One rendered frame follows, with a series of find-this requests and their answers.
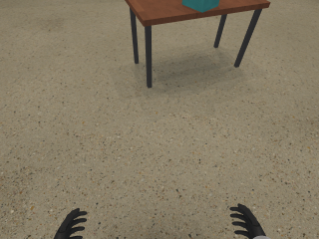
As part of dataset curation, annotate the right robot hand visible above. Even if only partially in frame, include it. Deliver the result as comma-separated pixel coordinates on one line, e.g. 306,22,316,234
229,203,266,239

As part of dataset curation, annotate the carton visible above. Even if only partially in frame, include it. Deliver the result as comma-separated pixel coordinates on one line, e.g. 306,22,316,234
181,0,219,13

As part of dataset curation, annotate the table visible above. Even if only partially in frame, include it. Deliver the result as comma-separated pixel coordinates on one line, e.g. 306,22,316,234
125,0,271,88

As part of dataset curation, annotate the left robot hand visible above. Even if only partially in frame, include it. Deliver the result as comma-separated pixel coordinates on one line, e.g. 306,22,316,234
54,208,88,239

